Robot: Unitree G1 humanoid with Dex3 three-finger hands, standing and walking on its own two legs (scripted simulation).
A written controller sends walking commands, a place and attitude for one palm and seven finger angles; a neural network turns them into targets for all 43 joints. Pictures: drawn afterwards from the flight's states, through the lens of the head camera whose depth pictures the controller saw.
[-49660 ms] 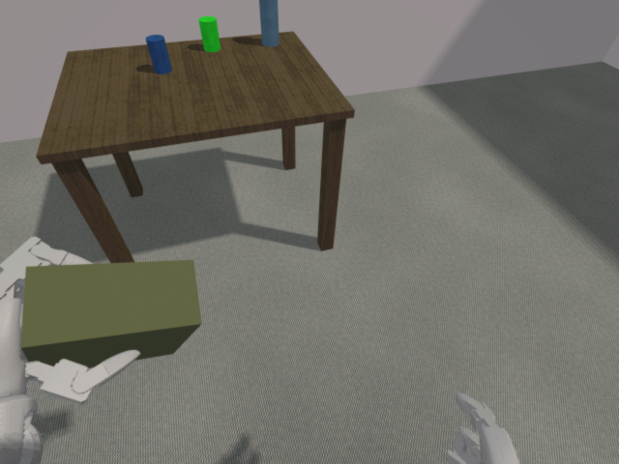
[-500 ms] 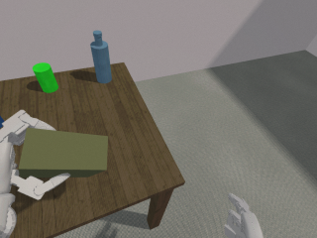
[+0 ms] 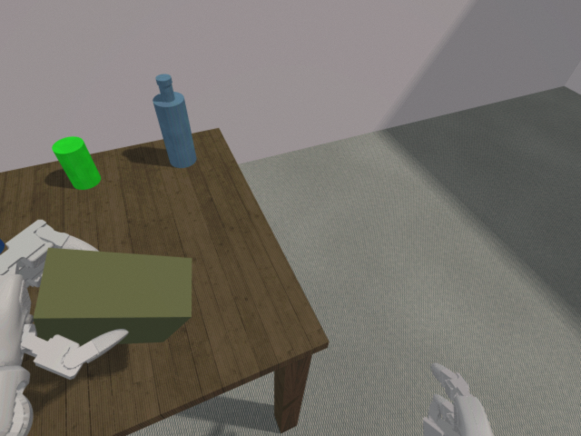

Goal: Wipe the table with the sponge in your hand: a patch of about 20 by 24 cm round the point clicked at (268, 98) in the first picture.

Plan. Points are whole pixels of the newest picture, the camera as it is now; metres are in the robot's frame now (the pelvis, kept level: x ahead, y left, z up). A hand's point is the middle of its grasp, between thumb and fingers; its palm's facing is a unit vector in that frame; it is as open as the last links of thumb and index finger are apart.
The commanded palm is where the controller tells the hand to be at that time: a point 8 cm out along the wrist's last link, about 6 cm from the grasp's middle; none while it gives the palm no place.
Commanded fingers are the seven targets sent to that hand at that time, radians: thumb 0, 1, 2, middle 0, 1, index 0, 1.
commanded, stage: look again from close up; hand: left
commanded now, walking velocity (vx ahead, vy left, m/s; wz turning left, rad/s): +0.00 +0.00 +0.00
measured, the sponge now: (137, 303) +0.24 +0.20 +0.11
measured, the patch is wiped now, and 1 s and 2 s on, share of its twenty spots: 0.00 0.00 0.00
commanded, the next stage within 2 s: come to a stop and stand still in 0.22 s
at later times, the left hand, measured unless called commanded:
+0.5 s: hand (51, 306) +0.21 +0.26 +0.15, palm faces +0.34 -0.85 -0.39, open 10.6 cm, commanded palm +0.15 +0.30 +0.17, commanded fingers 0.00 0.10 1.30 -1.20 -1.60 -1.20 -1.60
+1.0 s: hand (81, 291) +0.22 +0.24 +0.15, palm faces +0.20 -0.88 -0.44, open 10.6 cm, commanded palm +0.17 +0.30 +0.17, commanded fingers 0.00 0.10 1.30 -1.20 -1.60 -1.20 -1.60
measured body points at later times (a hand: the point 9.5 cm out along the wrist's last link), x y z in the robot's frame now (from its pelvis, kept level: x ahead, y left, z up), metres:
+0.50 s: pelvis -0.01 +0.02 +0.00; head +0.00 +0.04 +0.45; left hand +0.18 +0.30 +0.17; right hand +0.16 -0.21 -0.07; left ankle +0.03 +0.10 -0.74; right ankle -0.02 -0.12 -0.74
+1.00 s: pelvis -0.01 +0.03 +0.00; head +0.03 +0.04 +0.44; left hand +0.21 +0.29 +0.18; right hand +0.15 -0.21 -0.08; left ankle +0.03 +0.10 -0.74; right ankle -0.02 -0.12 -0.74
